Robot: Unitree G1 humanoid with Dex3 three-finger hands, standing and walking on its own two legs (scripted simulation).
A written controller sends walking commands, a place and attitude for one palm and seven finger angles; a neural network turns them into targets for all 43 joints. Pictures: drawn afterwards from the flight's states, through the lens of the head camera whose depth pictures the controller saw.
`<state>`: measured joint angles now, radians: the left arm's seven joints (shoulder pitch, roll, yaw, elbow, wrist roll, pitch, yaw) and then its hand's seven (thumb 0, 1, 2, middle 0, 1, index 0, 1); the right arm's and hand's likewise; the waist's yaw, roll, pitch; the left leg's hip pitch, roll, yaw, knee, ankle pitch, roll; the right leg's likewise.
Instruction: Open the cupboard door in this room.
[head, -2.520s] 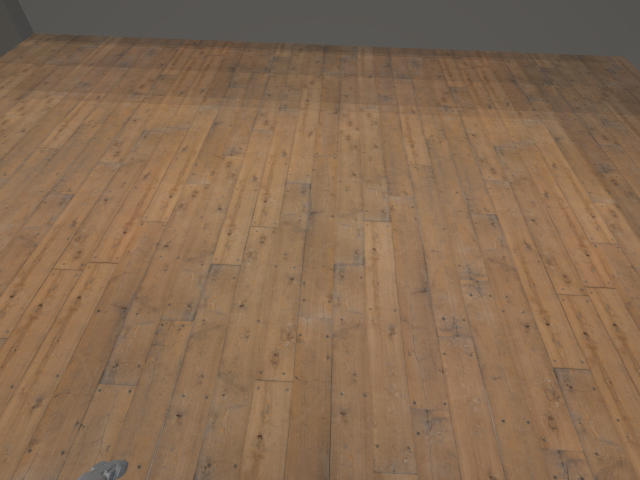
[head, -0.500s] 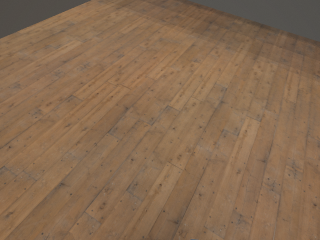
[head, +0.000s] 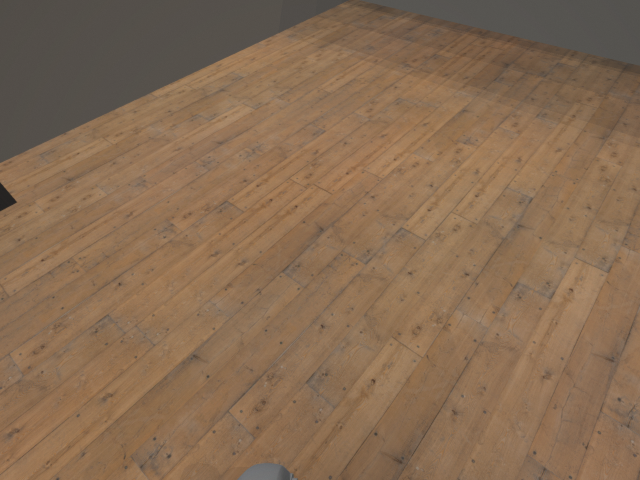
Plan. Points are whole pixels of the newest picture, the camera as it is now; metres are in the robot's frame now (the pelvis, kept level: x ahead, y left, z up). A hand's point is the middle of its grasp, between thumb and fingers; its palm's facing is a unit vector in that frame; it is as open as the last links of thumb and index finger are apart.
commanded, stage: turn or walk to find it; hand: left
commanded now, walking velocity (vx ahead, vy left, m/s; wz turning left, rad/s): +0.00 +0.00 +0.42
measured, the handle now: out of the picture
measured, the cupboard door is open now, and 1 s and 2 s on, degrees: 0 0 0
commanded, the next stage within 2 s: stand and wait in 1.80 s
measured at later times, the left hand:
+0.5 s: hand out of the picture -0.02 +0.27 -0.17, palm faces +0.24 -0.94 -0.23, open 7.3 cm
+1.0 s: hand out of the picture -0.08 +0.21 -0.16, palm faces +0.44 -0.87 -0.24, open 7.3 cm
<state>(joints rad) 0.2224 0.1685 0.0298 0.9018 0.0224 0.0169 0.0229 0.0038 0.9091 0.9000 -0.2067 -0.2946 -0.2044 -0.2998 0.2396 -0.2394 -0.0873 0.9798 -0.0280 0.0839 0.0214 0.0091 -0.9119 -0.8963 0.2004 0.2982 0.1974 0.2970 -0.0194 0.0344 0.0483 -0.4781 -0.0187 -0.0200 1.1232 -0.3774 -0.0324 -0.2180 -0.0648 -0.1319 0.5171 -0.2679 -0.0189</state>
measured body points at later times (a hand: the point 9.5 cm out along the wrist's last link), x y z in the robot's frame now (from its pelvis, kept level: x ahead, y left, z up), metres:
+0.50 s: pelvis -0.03 +0.05 +0.00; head -0.01 +0.08 +0.45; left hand -0.03 +0.32 -0.15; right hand +0.09 -0.17 -0.13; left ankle -0.03 +0.14 -0.74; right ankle -0.02 -0.10 -0.68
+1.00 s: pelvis -0.06 +0.02 +0.00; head -0.03 +0.02 +0.45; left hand -0.10 +0.26 -0.14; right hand +0.09 -0.21 -0.15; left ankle -0.14 +0.14 -0.68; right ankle -0.02 -0.08 -0.74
